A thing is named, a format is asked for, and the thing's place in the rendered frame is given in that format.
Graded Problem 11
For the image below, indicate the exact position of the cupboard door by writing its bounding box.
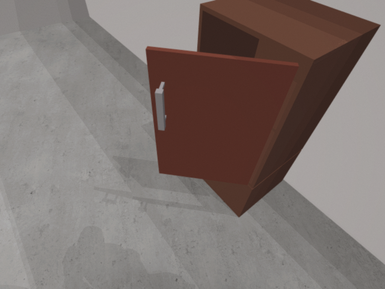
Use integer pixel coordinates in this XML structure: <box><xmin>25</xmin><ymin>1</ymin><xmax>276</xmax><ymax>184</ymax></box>
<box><xmin>146</xmin><ymin>46</ymin><xmax>299</xmax><ymax>185</ymax></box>

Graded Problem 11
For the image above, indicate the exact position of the handle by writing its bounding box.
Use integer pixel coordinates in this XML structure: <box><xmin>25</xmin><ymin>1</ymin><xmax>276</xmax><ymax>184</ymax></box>
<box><xmin>155</xmin><ymin>82</ymin><xmax>167</xmax><ymax>131</ymax></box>

